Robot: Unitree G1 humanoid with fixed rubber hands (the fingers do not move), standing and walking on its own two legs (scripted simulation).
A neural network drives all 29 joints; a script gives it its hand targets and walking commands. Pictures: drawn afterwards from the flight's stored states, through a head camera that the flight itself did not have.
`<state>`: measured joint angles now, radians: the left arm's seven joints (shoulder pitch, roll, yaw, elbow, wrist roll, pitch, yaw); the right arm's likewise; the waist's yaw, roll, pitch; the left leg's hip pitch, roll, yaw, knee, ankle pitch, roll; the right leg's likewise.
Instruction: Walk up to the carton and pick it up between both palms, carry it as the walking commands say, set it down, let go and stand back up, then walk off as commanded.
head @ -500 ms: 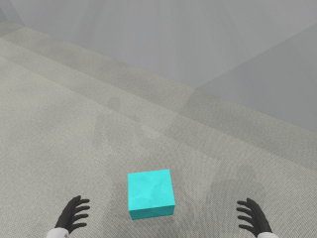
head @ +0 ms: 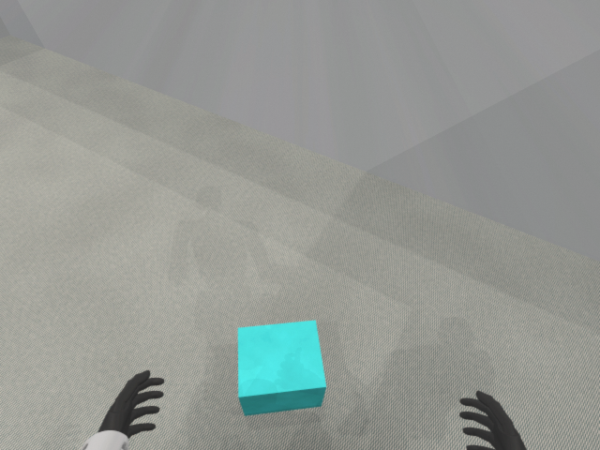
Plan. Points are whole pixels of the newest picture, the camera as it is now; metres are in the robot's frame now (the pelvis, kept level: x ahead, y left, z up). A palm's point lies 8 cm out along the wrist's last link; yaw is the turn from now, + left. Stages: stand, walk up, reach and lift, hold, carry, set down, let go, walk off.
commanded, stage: stand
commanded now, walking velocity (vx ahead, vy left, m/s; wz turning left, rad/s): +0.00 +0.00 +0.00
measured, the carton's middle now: (280, 367) +0.45 +0.07 -0.66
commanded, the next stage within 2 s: walk off in 1.74 s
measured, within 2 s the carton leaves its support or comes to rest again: neither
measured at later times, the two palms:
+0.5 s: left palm (121, 417) +0.17 +0.26 -0.08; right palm (513, 431) +0.18 -0.28 -0.07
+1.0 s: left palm (118, 414) +0.17 +0.26 -0.08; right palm (522, 429) +0.18 -0.29 -0.07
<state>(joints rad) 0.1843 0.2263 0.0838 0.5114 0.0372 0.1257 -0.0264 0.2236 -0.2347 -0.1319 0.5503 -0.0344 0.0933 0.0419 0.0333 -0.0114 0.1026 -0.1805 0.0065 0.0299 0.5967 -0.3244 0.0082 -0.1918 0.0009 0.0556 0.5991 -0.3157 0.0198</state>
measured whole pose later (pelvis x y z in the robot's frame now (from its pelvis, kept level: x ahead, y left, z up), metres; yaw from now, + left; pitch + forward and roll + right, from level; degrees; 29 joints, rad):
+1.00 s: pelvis +0.03 +0.00 +0.00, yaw +0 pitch -3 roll +0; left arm 0.18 0.25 0.08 0.59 0.03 0.04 0.00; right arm 0.18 -0.30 -0.13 0.67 -0.04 0.01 0.02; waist 0.03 -0.02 0.05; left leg -0.19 0.01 0.03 0.60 -0.36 0.01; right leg -0.21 0.00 0.06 0.60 -0.35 0.02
